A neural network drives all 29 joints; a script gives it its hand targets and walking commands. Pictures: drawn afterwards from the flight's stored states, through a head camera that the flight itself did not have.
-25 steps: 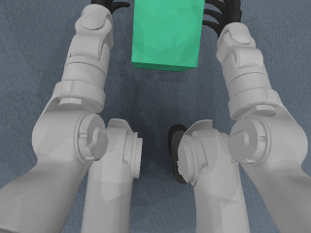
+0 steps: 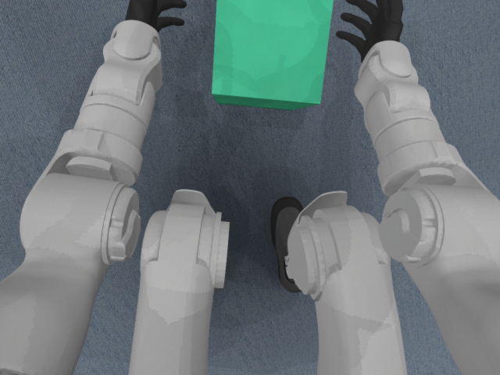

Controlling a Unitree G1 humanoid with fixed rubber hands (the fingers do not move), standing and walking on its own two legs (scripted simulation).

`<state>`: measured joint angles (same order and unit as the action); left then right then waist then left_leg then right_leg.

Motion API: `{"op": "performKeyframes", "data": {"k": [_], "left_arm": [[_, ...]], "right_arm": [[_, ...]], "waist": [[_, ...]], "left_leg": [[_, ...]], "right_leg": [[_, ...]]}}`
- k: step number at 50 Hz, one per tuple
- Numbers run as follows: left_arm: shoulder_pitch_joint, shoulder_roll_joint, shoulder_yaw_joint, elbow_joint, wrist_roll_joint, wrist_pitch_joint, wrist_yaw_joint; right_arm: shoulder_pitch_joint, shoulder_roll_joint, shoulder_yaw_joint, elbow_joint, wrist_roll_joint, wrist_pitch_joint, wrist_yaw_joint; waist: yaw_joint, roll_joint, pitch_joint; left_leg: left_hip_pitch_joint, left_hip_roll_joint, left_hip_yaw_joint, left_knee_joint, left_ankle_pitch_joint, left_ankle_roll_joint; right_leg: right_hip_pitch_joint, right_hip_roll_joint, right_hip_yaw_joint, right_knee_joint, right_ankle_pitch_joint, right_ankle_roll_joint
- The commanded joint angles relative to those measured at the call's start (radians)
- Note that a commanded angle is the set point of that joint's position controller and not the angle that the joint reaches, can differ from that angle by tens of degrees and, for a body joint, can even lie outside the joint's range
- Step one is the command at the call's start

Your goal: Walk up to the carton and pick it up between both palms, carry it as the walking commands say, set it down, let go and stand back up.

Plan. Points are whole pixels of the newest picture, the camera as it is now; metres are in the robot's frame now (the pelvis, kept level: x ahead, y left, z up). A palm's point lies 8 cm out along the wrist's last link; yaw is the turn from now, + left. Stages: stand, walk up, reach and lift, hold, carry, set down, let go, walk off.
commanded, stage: set down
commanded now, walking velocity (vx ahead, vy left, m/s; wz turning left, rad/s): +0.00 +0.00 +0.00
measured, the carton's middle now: (267, 14) +0.58 -0.01 -0.27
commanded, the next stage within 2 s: let go in 1.36 s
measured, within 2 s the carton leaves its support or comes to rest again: neither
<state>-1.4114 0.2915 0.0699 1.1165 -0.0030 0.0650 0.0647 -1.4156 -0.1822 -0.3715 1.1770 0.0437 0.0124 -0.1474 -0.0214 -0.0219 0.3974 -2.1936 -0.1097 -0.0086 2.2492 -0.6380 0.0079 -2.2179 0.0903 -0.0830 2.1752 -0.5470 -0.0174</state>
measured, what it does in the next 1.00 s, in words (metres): rises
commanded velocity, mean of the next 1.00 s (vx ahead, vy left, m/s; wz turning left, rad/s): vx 0.00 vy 0.00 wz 0.00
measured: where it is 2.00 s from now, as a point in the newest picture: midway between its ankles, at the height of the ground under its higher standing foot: (245, 265)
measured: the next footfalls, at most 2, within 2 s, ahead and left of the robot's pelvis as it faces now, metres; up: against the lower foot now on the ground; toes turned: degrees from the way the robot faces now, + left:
none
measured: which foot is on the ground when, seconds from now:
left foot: down 0.00-1.00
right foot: down 0.00-1.00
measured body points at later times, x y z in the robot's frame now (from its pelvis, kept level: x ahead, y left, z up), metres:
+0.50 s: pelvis -0.02 +0.00 +0.08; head +0.36 +0.01 +0.31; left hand +0.56 +0.14 -0.07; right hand +0.54 -0.17 -0.07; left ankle +0.10 +0.10 -0.34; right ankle +0.12 -0.10 -0.34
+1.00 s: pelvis +0.01 +0.00 +0.20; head +0.34 +0.02 +0.51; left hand +0.57 +0.16 +0.11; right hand +0.54 -0.17 +0.10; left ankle +0.10 +0.10 -0.34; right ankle +0.12 -0.10 -0.34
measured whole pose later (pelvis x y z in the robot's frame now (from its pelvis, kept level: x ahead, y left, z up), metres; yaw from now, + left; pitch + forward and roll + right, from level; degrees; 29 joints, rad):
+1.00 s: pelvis +0.01 +0.00 +0.20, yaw +0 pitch +42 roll -6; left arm -1.23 0.28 0.06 0.67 -0.02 0.35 0.09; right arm -1.12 -0.16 -0.30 0.62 0.12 0.31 -0.19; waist -0.03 0.06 0.09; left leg -1.78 -0.12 -0.12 1.53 -0.46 0.00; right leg -1.77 0.09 -0.07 1.43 -0.40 -0.02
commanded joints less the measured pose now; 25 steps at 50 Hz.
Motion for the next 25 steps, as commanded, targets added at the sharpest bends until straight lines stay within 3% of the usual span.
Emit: {"op": "performKeyframes", "data": {"k": [1, 3, 4, 8, 10, 13, 14, 15, 18, 19, 21, 22, 23, 24, 25], "left_arm": [[-0.363, 0.143, -0.049, -0.248, -0.157, -0.024, 0.020], [-0.335, 0.151, -0.039, -0.303, -0.154, -0.012, 0.032], [-0.324, 0.138, -0.050, -0.295, -0.153, 0.000, 0.035], [-0.250, 0.098, -0.063, -0.354, -0.162, 0.059, 0.047], [-0.242, 0.108, -0.043, -0.418, -0.149, 0.081, 0.060], [-0.254, 0.104, -0.028, -0.532, -0.155, 0.120, 0.074], [-0.246, 0.115, -0.023, -0.555, -0.148, 0.139, 0.078], [-0.250, 0.111, -0.016, -0.544, -0.146, 0.158, 0.082], [-0.279, 0.157, 0.018, -0.627, -0.132, 0.208, 0.095], [-0.303, 0.173, 0.026, -0.682, -0.134, 0.217, 0.098], [-0.330, 0.207, 0.039, -0.788, -0.128, 0.236, 0.101], [-0.336, 0.204, 0.029, -0.764, -0.134, 0.245, 0.100], [-0.332, 0.205, 0.029, -0.758, -0.137, 0.257, 0.097], [-0.340, 0.188, 0.014, -0.726, -0.137, 0.273, 0.093], [-0.321, 0.180, 0.016, -0.663, -0.132, 0.287, 0.086]], "right_arm": [[-0.089, -0.109, 0.071, -0.206, 0.089, -0.032, -0.037], [-0.053, -0.109, 0.077, -0.239, 0.094, -0.014, -0.047], [-0.018, -0.102, 0.069, -0.225, 0.091, -0.004, -0.049], [0.011, -0.095, 0.084, -0.363, 0.100, 0.043, -0.066], [0.004, -0.091, 0.089, -0.460, 0.116, 0.066, -0.073], [-0.011, -0.091, 0.115, -0.601, 0.128, 0.118, -0.082], [-0.025, -0.093, 0.124, -0.648, 0.137, 0.138, -0.084], [-0.023, -0.105, 0.121, -0.662, 0.128, 0.158, -0.085], [-0.056, -0.106, 0.117, -0.742, 0.130, 0.223, -0.089], [-0.080, -0.125, 0.106, -0.795, 0.130, 0.237, -0.092], [-0.065, -0.137, 0.082, -0.861, 0.134, 0.265, -0.102], [-0.044, -0.143, 0.086, -0.848, 0.136, 0.276, -0.104], [-0.041, -0.143, 0.093, -0.841, 0.136, 0.290, -0.104], [-0.027, -0.147, 0.082, -0.782, 0.125, 0.303, -0.099], [-0.015, -0.135, 0.083, -0.744, 0.119, 0.316, -0.096]], "waist": [[-0.164, 0.136, -1.342], [-0.165, 0.131, -1.464], [-0.183, 0.149, -1.462], [-0.191, 0.147, -1.637], [-0.167, 0.142, -1.725], [-0.158, 0.117, -1.909], [-0.147, 0.116, -1.943], [-0.160, 0.101, -1.966], [-0.132, 0.086, -2.020], [-0.132, 0.078, -2.061], [-0.147, 0.118, -2.160], [-0.166, 0.118, -2.152], [-0.158, 0.126, -2.133], [-0.178, 0.136, -2.083], [-0.178, 0.140, -2.010]], "left_leg": [[0.433, 0.044, -0.013, -0.196, 0.349, -0.024], [0.508, 0.035, -0.007, -0.212, 0.372, -0.027], [0.533, 0.036, -0.008, -0.233, 0.355, -0.028], [0.672, 0.016, 0.002, -0.286, 0.332, -0.026], [0.732, 0.009, 0.009, -0.309, 0.346, -0.021], [0.836, -0.001, 0.014, -0.331, 0.383, -0.014], [0.859, -0.001, 0.014, -0.350, 0.372, -0.010], [0.887, -0.004, 0.013, -0.366, 0.351, -0.005], [0.931, -0.014, 0.013, -0.425, 0.295, 0.004], [0.957, -0.018, 0.010, -0.441, 0.307, 0.005], [1.027, -0.022, 0.019, -0.450, 0.364, 0.001], [1.040, -0.020, 0.015, -0.458, 0.371, -0.001], [1.045, -0.016, 0.013, -0.473, 0.363, -0.001], [1.039, -0.013, 0.003, -0.497, 0.329, -0.004], [1.024, -0.007, 0.001, -0.517, 0.288, -0.004]], "right_leg": [[0.722, -0.025, 0.090, -0.147, 0.455, 0.040], [0.793, -0.020, 0.081, -0.161, 0.479, 0.040], [0.778, -0.019, 0.070, -0.174, 0.457, 0.040], [0.889, -0.012, 0.059, -0.237, 0.427, 0.038], [0.934, -0.005, 0.056, -0.257, 0.436, 0.039], [1.028, 0.001, 0.058, -0.282, 0.469, 0.040], [1.044, 0.002, 0.053, -0.294, 0.460, 0.041], [1.055, 0.005, 0.051, -0.315, 0.435, 0.040], [1.118, 0.015, 0.056, -0.370, 0.382, 0.040], [1.143, 0.017, 0.052, -0.377, 0.399, 0.039], [1.221, 0.021, 0.064, -0.399, 0.478, 0.035], [1.223, 0.020, 0.063, -0.412, 0.488, 0.036], [1.213, 0.016, 0.070, -0.429, 0.471, 0.033], [1.178, 0.016, 0.060, -0.443, 0.438, 0.030], [1.139, 0.013, 0.059, -0.461, 0.390, 0.031]]}}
